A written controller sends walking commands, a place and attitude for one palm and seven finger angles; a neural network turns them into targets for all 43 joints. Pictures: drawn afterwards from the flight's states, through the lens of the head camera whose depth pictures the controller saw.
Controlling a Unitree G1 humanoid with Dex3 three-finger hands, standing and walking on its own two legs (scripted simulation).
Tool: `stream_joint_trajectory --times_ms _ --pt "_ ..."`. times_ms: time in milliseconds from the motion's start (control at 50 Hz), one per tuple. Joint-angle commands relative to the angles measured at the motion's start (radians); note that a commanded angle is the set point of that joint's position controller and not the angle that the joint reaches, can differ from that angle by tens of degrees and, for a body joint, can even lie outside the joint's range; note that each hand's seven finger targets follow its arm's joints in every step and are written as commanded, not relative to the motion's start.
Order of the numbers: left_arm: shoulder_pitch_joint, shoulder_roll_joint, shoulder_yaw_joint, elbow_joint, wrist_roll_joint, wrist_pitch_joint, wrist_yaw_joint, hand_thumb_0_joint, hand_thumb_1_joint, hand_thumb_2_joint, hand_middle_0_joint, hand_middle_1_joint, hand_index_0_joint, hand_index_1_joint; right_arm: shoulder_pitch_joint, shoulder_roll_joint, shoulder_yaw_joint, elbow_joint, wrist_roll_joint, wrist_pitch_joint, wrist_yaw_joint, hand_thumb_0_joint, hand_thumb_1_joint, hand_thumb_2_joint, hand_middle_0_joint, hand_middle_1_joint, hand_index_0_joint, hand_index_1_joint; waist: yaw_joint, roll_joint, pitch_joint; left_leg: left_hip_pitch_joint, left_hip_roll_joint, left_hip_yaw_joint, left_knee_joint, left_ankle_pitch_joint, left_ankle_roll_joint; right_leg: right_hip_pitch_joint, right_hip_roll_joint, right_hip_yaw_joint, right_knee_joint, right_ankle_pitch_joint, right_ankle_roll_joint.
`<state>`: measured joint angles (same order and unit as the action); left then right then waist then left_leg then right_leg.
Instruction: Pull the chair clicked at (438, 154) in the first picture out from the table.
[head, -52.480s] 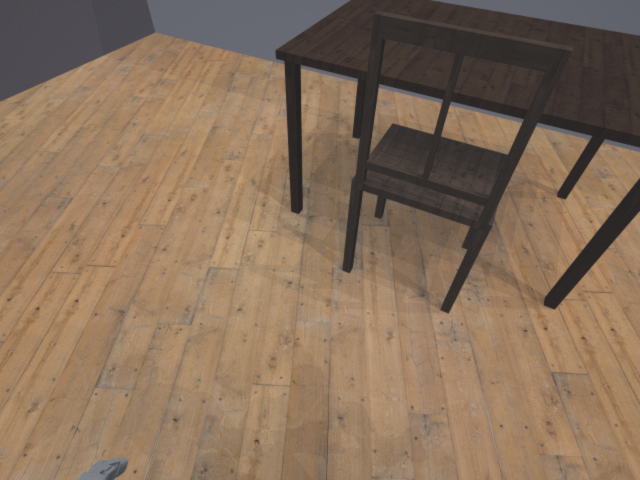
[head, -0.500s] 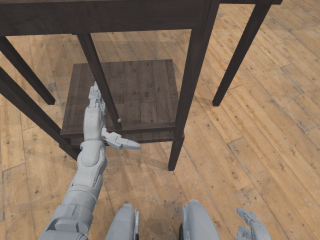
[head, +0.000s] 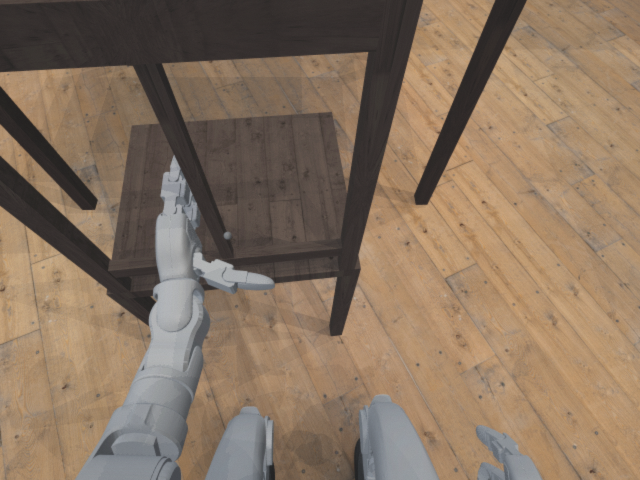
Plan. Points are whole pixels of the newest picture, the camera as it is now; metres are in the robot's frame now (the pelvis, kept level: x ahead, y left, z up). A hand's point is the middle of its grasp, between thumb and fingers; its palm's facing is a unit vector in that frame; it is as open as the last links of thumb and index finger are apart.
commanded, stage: hook a spindle and tug to test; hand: left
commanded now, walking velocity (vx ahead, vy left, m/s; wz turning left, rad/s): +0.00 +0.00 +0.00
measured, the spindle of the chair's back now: (200, 188) +0.44 +0.13 +0.07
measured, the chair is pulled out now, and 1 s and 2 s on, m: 0.25 0.25 0.31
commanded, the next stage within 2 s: step backward, pulling the chair out in 1.56 s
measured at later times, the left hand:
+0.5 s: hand (232, 227) +0.42 +0.10 +0.02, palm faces +0.06 -1.00 -0.04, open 14.4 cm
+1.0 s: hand (231, 228) +0.42 +0.10 +0.02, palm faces +0.08 -1.00 -0.03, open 5.1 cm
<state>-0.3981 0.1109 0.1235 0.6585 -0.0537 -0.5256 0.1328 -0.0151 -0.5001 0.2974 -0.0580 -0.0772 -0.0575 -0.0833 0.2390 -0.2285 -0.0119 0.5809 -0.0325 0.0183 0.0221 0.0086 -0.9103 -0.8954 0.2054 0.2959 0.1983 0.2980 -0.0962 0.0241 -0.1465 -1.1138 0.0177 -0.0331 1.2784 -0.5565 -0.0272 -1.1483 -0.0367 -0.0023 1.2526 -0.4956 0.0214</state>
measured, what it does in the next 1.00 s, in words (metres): stands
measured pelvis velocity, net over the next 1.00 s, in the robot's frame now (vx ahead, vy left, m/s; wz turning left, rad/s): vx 0.01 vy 0.00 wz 0.00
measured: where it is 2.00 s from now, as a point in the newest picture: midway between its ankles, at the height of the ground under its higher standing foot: outside the picture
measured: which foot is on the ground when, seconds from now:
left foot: down 0.00-1.00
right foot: down 0.00-1.00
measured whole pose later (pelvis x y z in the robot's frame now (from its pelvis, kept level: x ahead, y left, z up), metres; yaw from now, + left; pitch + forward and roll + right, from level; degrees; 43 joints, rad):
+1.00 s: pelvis +0.01 +0.00 +0.00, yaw +0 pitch +23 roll -1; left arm -0.42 0.11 0.09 0.68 -0.05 -0.50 0.15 0.01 0.74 0.83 -0.49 -1.44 -0.46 -1.45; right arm 0.23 -0.23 -0.02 0.59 -0.03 0.04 0.04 0.01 -0.91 -0.90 0.20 0.30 0.20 0.30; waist -0.09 0.03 -0.15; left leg -1.11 0.02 -0.04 1.27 -0.57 -0.03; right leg -1.14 -0.04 -0.01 1.24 -0.51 0.02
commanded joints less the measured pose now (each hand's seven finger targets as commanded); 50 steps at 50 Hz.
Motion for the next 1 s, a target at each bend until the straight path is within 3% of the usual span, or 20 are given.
stream_joint_trajectory --times_ms 0,40,120,160,180,200,260,340,400,460,480,540,580,640,660,680,760,820,840,980 --pt "-0.349 0.124 0.002 -0.199 0.029 -0.107 0.001 0.000 -0.500 0.300 -0.060 -0.080 -0.060 -0.080 0.049 -0.139 -0.052 -0.086 -0.001 -0.035 -0.007 0.000 -0.900 -0.900 0.200 0.300 0.200 0.300 -0.026 -0.024 -0.435 0.180 -0.032 0.032 -0.149 0.225 0.042 0.311 0.031 -0.022 -0.162 0.218 -0.040" --pt "-0.292 0.113 0.003 -0.113 0.028 -0.075 -0.018 0.000 -0.500 0.300 -0.060 -0.080 -0.060 -0.080 0.043 -0.147 -0.052 -0.086 0.006 -0.026 -0.003 0.000 -0.900 -0.900 0.200 0.300 0.200 0.300 -0.017 -0.030 -0.390 0.152 -0.033 0.036 -0.161 0.180 0.038 0.296 0.031 -0.026 -0.173 0.176 -0.043" --pt "-0.286 0.081 -0.009 -0.114 -0.006 -0.024 -0.047 0.000 -0.500 0.300 -0.130 -0.299 -0.130 -0.299 0.045 -0.152 -0.053 -0.104 0.014 -0.018 -0.004 0.000 -0.900 -0.900 0.200 0.300 0.200 0.300 -0.007 -0.017 -0.423 0.186 -0.035 0.036 -0.180 0.204 0.036 0.310 0.033 -0.032 -0.180 0.189 -0.047" --pt "-0.323 0.084 -0.008 -0.170 -0.022 -0.026 -0.044 0.000 -0.500 0.300 -0.166 -0.409 -0.166 -0.409 0.041 -0.150 -0.052 -0.110 0.014 -0.019 -0.008 0.000 -0.900 -0.900 0.200 0.300 0.200 0.300 -0.007 -0.004 -0.438 0.208 -0.034 0.034 -0.181 0.229 0.036 0.313 0.033 -0.033 -0.180 0.207 -0.046" --pt "-0.334 0.089 -0.005 -0.179 -0.024 -0.032 -0.040 0.000 -0.500 0.300 -0.183 -0.464 -0.183 -0.464 0.042 -0.149 -0.052 -0.109 0.015 -0.020 -0.008 0.000 -0.900 -0.900 0.200 0.300 0.200 0.300 -0.009 -0.029 -0.436 0.208 -0.032 0.029 -0.179 0.232 0.036 0.314 0.034 -0.035 -0.179 0.209 -0.045" --pt "-0.371 0.086 -0.016 -0.210 -0.022 -0.048 -0.035 0.000 -0.500 0.300 -0.201 -0.518 -0.201 -0.518 0.043 -0.149 -0.051 -0.112 0.013 -0.024 -0.010 0.000 -0.900 -0.900 0.200 0.300 0.200 0.300 -0.016 -0.007 -0.439 0.225 -0.030 0.021 -0.177 0.247 0.036 0.293 0.034 -0.039 -0.169 0.213 -0.047" --pt "-0.391 0.094 -0.016 -0.249 0.000 -0.089 -0.011 0.000 -0.500 0.300 -0.254 -0.683 -0.254 -0.683 0.049 -0.143 -0.055 -0.097 0.003 -0.033 -0.009 0.000 -0.900 -0.900 0.200 0.300 0.200 0.300 -0.016 0.009 -0.475 0.255 -0.027 0.016 -0.161 0.287 0.034 0.278 0.032 -0.039 -0.150 0.236 -0.045" --pt "-0.360 0.076 -0.030 -0.176 0.033 -0.094 0.012 0.000 -0.500 0.300 -0.324 -0.902 -0.324 -0.902 0.050 -0.145 -0.056 -0.085 -0.004 -0.027 0.000 0.000 -0.900 -0.900 0.200 0.300 0.200 0.300 -0.020 0.006 -0.438 0.240 -0.027 0.014 -0.157 0.269 0.032 0.245 0.033 -0.047 -0.145 0.210 -0.048" --pt "-0.335 0.069 -0.029 -0.118 0.043 -0.062 0.015 0.000 -0.332 0.372 -0.377 -1.066 -0.377 -1.066 0.051 -0.148 -0.054 -0.095 0.000 -0.012 0.005 0.000 -0.900 -0.900 0.200 0.300 0.200 0.300 -0.019 -0.004 -0.406 0.214 -0.031 0.017 -0.169 0.242 0.033 0.249 0.035 -0.050 -0.153 0.194 -0.052" --pt "-0.343 0.088 -0.006 -0.135 0.038 -0.044 0.018 0.000 -0.164 0.444 -0.430 -1.231 -0.430 -1.231 0.049 -0.147 -0.052 -0.105 0.003 -0.002 0.004 0.000 -0.900 -0.900 0.200 0.300 0.200 0.300 -0.006 -0.012 -0.442 0.209 -0.033 0.023 -0.174 0.242 0.033 0.285 0.035 -0.044 -0.157 0.203 -0.050" --pt "-0.354 0.066 -0.027 -0.138 0.036 -0.040 0.017 0.000 -0.108 0.468 -0.447 -1.286 -0.447 -1.286 0.049 -0.144 -0.052 -0.106 0.002 -0.001 0.003 0.000 -0.900 -0.900 0.200 0.300 0.200 0.300 -0.017 -0.020 -0.445 0.211 -0.034 0.027 -0.170 0.247 0.037 0.293 0.035 -0.040 -0.164 0.216 -0.048" --pt "-0.384 0.058 -0.037 -0.198 0.020 -0.054 0.015 0.000 0.060 0.540 -0.500 -1.450 -0.500 -1.450 0.053 -0.141 -0.053 -0.103 0.001 -0.005 0.001 0.000 -0.900 -0.900 0.200 0.300 0.200 0.300 -0.017 0.009 -0.479 0.258 -0.028 0.020 -0.166 0.305 0.033 0.289 0.035 -0.044 -0.153 0.255 -0.049" --pt "-0.383 0.079 -0.018 -0.219 0.011 -0.069 0.018 0.000 0.172 0.588 -0.500 -1.450 -0.500 -1.450 0.051 -0.142 -0.054 -0.101 0.001 -0.009 -0.001 0.000 -0.900 -0.900 0.200 0.300 0.200 0.300 -0.017 -0.018 -0.489 0.249 -0.027 0.021 -0.162 0.302 0.033 0.312 0.035 -0.039 -0.157 0.265 -0.046" --pt "-0.352 0.061 -0.036 -0.211 0.018 -0.079 0.021 0.000 0.340 0.660 -0.500 -1.450 -0.500 -1.450 0.052 -0.138 -0.055 -0.096 -0.002 -0.013 0.002 0.000 -0.900 -0.900 0.200 0.300 0.200 0.300 -0.013 0.003 -0.484 0.253 -0.027 0.021 -0.160 0.310 0.031 0.303 0.035 -0.042 -0.150 0.269 -0.047" --pt "-0.361 0.052 -0.048 -0.199 0.024 -0.079 0.020 0.000 0.396 0.684 -0.500 -1.450 -0.500 -1.450 0.055 -0.138 -0.053 -0.090 -0.004 -0.014 0.003 0.000 -0.900 -0.900 0.200 0.300 0.200 0.300 -0.028 -0.026 -0.467 0.239 -0.026 0.021 -0.156 0.301 0.035 0.300 0.036 -0.043 -0.154 0.268 -0.044" --pt "-0.348 0.073 -0.029 -0.183 0.030 -0.079 0.021 0.000 0.452 0.708 -0.500 -1.450 -0.500 -1.450 0.057 -0.141 -0.056 -0.087 -0.003 -0.012 0.003 0.000 -0.900 -0.900 0.200 0.300 0.200 0.300 -0.022 -0.025 -0.454 0.226 -0.027 0.024 -0.156 0.289 0.034 0.300 0.036 -0.041 -0.156 0.261 -0.045" --pt "-0.342 0.060 -0.048 -0.190 0.042 -0.079 0.015 0.000 0.676 0.804 -0.500 -1.450 -0.500 -1.450 0.060 -0.140 -0.058 -0.092 -0.002 -0.011 0.007 0.000 -0.900 -0.900 0.200 0.300 0.200 0.300 -0.013 0.002 -0.462 0.241 -0.029 0.023 -0.161 0.303 0.034 0.298 0.035 -0.042 -0.152 0.267 -0.051" --pt "-0.359 0.031 -0.075 -0.187 0.035 -0.071 0.008 0.000 0.844 0.876 -0.500 -1.450 -0.500 -1.450 0.059 -0.139 -0.058 -0.090 0.000 -0.008 0.007 0.000 -0.900 -0.900 0.200 0.300 0.200 0.300 -0.028 0.004 -0.456 0.250 -0.028 0.023 -0.159 0.310 0.034 0.289 0.035 -0.044 -0.155 0.274 -0.049" --pt "-0.357 0.049 -0.059 -0.185 0.031 -0.069 0.008 0.000 0.900 0.900 -0.500 -1.450 -0.500 -1.450 0.063 -0.141 -0.060 -0.086 0.000 -0.007 0.006 0.000 -0.900 -0.900 0.200 0.300 0.200 0.300 -0.025 -0.002 -0.456 0.248 -0.028 0.021 -0.159 0.311 0.034 0.297 0.035 -0.042 -0.156 0.279 -0.049" --pt "-0.241 0.043 -0.059 -0.220 0.018 -0.066 -0.008 0.000 0.900 0.900 -0.500 -1.450 -0.500 -1.450 0.052 -0.134 -0.058 -0.108 0.004 -0.006 0.010 0.000 -0.900 -0.900 0.200 0.300 0.200 0.300 0.000 -0.019 -0.474 0.236 -0.032 0.037 -0.165 0.325 0.036 0.363 0.035 -0.034 -0.167 0.323 -0.048"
